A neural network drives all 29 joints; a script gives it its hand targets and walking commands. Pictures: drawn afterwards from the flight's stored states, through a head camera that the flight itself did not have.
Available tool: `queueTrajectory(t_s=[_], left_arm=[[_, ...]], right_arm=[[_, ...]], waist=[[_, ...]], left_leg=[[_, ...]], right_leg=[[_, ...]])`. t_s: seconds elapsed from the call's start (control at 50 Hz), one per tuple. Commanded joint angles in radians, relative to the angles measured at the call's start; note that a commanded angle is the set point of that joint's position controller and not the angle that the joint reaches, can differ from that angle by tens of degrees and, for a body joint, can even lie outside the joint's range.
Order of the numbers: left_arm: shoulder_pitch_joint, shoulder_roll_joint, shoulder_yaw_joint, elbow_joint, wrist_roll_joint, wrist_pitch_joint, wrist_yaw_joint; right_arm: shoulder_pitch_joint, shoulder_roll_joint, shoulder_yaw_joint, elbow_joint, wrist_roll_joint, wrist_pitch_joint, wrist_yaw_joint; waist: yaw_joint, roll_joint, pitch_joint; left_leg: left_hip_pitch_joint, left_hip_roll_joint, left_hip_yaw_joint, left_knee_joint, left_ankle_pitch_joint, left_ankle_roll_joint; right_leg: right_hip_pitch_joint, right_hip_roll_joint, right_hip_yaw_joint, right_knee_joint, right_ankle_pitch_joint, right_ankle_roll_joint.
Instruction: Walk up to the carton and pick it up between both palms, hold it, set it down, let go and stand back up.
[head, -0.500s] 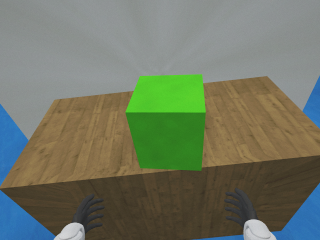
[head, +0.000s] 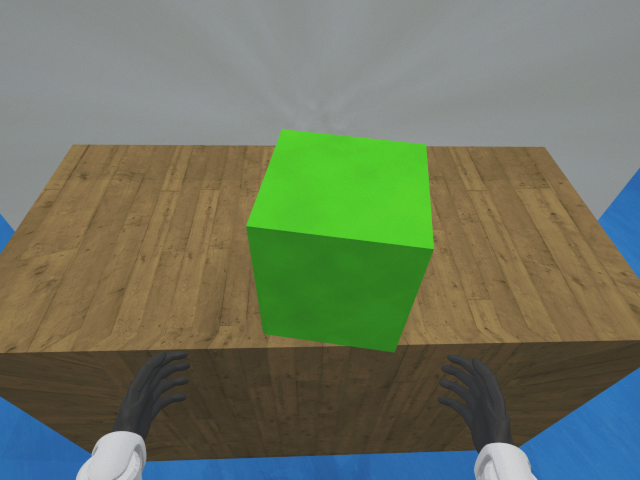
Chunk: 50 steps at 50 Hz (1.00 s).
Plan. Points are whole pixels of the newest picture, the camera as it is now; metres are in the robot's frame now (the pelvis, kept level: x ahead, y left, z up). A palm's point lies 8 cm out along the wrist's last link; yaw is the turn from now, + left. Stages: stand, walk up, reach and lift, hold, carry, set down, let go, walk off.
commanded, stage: reach and lift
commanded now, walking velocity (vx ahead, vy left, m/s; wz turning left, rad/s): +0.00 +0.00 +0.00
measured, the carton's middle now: (340, 244) +0.46 +0.01 +0.03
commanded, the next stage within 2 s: none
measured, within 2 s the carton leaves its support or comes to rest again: neither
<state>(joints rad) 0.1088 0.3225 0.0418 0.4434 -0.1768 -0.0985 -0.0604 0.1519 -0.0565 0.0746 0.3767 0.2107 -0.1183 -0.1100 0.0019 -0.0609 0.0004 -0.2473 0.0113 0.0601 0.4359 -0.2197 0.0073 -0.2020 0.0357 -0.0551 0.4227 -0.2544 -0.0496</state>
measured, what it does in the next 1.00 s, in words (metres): stands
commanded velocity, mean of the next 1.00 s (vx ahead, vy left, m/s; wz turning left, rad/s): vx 0.00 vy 0.00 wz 0.00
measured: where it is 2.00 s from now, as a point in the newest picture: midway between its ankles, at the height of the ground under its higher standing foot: outside the picture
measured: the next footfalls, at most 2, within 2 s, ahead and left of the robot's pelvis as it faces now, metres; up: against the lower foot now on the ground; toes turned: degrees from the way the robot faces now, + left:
none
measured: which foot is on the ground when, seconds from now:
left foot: down 0.00-1.00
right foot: down 0.00-1.00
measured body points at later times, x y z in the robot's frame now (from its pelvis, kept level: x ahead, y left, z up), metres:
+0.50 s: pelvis +0.00 +0.03 +0.00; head +0.00 +0.05 +0.45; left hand +0.28 +0.23 +0.00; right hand +0.26 -0.18 +0.02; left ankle +0.00 +0.11 -0.74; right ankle -0.02 -0.08 -0.74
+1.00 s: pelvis -0.02 +0.03 +0.00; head -0.02 +0.05 +0.45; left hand +0.34 +0.24 +0.07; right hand +0.34 -0.17 +0.08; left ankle +0.00 +0.11 -0.74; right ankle -0.02 -0.08 -0.74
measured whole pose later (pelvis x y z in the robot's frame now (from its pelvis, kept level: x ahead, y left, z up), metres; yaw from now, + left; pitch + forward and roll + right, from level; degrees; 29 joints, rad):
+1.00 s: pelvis -0.02 +0.03 +0.00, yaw -1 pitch -2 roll -1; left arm -0.41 0.25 0.05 0.50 -0.18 0.23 0.03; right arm -0.40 -0.18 -0.07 0.57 0.27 0.10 -0.07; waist 0.02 -0.03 0.03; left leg -0.19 -0.01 0.08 0.40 -0.18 0.05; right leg -0.14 0.02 -0.03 0.37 -0.20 -0.02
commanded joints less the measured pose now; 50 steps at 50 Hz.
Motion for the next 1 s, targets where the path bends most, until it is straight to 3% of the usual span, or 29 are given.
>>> queueTrajectory(t_s=[0.0, 0.18, 0.36, 0.5, 0.7, 0.9, 0.98], left_arm=[[-0.031, 0.099, 0.027, -0.181, 0.006, -0.053, -0.014], [-0.078, 0.039, -0.006, -0.217, 0.013, -0.106, 0.018], [-0.261, 0.017, -0.03, -0.193, 0.002, -0.171, 0.071], [-0.419, -0.011, -0.025, -0.169, 0.016, -0.037, 0.092], [-0.638, -0.007, 0.032, -0.229, 0.034, 0.227, 0.093], [-0.919, 0.019, 0.034, -0.139, -0.001, 0.288, 0.092], [-1.0, 0.045, 0.034, -0.106, -0.009, 0.283, 0.099]], right_arm=[[-0.023, -0.112, -0.034, -0.099, 0.003, -0.105, 0.0], [-0.106, -0.145, -0.057, -0.143, 0.009, -0.188, 0.035], [-0.246, -0.166, -0.074, -0.095, 0.051, -0.195, 0.048], [-0.42, -0.215, -0.098, -0.026, 0.072, -0.101, 0.042], [-0.662, -0.257, -0.136, -0.056, 0.07, 0.074, 0.029], [-0.891, -0.269, -0.184, 0.011, 0.057, 0.185, 0.039], [-0.964, -0.286, -0.194, 0.04, 0.055, 0.199, 0.037]], waist=[[-0.012, 0.14, -0.192], [0.0, 0.064, -0.107], [-0.009, 0.096, -0.181], [-0.003, 0.122, -0.218], [0.021, 0.094, -0.235], [-0.006, 0.084, -0.291], [-0.01, 0.094, -0.378]], left_leg=[[0.301, -0.01, -0.06, 0.016, 0.479, -0.056], [0.274, 0.005, -0.077, -0.02, 0.465, -0.04], [0.261, 0.013, -0.08, -0.036, 0.366, -0.034], [0.302, 0.021, -0.076, -0.049, 0.314, -0.039], [0.348, 0.015, -0.065, -0.069, 0.336, -0.033], [0.304, 0.012, -0.052, -0.081, 0.196, -0.014], [0.323, 0.01, -0.053, -0.058, 0.247, -0.023]], right_leg=[[-0.003, -0.04, 0.084, -0.094, 0.376, 0.025], [0.025, -0.028, 0.08, -0.113, 0.349, 0.015], [0.014, -0.029, 0.1, -0.106, 0.283, 0.005], [-0.014, -0.014, 0.086, -0.135, 0.179, -0.001], [0.017, -0.005, 0.062, -0.146, 0.186, 0.018], [-0.027, -0.021, 0.054, -0.135, 0.094, 0.031], [-0.036, -0.014, 0.048, -0.122, 0.14, 0.033]])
